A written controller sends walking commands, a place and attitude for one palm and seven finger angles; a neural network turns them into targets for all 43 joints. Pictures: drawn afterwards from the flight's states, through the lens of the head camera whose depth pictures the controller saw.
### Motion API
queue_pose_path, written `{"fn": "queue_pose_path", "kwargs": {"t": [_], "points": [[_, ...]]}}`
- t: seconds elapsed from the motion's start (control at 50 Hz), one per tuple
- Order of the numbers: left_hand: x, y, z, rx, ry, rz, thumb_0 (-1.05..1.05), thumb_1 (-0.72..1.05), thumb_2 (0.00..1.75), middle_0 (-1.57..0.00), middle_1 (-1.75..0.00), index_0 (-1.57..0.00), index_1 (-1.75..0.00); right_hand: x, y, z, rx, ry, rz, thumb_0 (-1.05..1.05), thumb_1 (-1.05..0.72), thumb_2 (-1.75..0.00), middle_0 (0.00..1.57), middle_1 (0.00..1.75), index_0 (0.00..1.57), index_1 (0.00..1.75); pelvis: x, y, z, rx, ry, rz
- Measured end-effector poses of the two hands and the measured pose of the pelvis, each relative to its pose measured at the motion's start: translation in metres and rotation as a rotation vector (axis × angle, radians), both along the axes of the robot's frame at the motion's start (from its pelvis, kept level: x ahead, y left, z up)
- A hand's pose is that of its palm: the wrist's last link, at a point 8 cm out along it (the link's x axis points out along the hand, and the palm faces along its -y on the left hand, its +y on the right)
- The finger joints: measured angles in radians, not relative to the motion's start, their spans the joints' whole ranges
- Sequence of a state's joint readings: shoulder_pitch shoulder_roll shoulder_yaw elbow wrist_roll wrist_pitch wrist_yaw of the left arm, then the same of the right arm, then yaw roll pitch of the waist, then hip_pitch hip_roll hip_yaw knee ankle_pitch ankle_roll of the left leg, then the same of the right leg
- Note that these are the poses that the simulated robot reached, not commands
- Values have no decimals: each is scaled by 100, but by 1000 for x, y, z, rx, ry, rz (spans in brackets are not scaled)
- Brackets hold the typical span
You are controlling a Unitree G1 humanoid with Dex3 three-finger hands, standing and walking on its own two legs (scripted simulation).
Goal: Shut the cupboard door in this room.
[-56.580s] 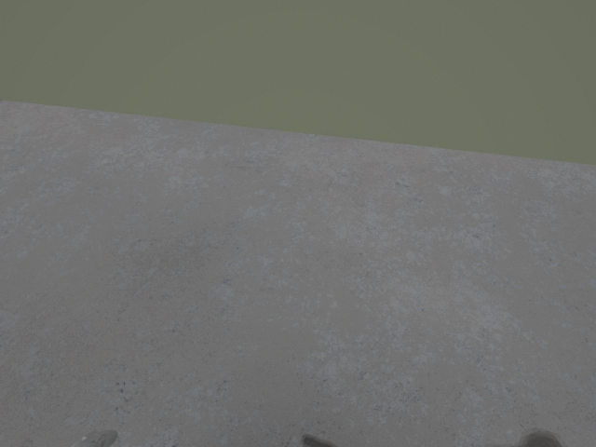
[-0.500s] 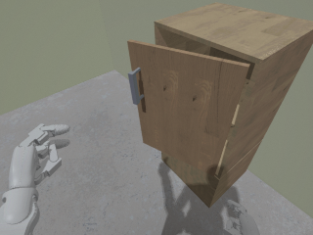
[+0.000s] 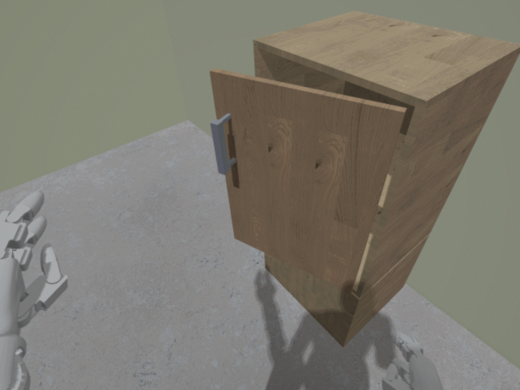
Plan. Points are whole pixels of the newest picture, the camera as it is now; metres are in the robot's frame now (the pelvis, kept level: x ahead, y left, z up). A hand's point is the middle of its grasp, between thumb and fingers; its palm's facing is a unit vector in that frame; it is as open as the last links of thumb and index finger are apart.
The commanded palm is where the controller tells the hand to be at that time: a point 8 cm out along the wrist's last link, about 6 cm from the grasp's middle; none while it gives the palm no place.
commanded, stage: draw the hand back to the body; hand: left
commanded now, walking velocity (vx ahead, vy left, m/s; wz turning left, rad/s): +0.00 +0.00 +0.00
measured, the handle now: (225, 144) +0.66 +0.17 +0.04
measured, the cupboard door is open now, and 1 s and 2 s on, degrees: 20 20 20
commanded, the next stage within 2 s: step back with the hand held close in 0.02 s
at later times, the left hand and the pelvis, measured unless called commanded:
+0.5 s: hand (46, 278) +0.19 +0.29 +0.16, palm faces +0.39 -0.77 -0.51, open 7.5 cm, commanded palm +0.13 +0.32 +0.17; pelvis -0.01 +0.02 -0.01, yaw -1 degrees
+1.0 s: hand (0, 334) +0.12 +0.29 +0.16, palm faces +0.48 -0.75 -0.44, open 7.5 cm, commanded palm +0.06 +0.32 +0.17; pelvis -0.08 +0.02 -0.02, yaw +1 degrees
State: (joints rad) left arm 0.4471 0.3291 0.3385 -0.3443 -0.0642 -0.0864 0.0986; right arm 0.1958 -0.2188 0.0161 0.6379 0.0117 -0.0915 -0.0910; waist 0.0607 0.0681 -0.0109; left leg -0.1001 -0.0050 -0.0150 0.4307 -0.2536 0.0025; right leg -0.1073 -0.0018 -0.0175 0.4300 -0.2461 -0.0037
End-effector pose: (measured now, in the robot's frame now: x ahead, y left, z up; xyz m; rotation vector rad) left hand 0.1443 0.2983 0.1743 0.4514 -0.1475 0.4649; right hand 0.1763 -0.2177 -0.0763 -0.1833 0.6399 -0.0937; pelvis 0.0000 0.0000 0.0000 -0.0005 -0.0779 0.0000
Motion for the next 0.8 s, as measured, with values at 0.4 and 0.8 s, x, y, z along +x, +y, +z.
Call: {"fn": "queue_pose_path", "kwargs": {"t": [0.4, 0.8], "points": [[9, 19, -3, 92, 56, -44, 2, 88, 90, -21, -30, -21, -30, -23, -9, -13, -45, 134, -90, 1, -90, -90, 20, 30, 20, 30, -4, 19, -3, -8, 94, 3], [-45, 32, -3, 139, -41, -58, 2, 88, 90, -21, -30, -21, -30, -77, 5, -6, -78, 110, -85, 1, -90, -90, 20, 30, 20, 30, -58, 25, -14, -20, 100, 2]]}}
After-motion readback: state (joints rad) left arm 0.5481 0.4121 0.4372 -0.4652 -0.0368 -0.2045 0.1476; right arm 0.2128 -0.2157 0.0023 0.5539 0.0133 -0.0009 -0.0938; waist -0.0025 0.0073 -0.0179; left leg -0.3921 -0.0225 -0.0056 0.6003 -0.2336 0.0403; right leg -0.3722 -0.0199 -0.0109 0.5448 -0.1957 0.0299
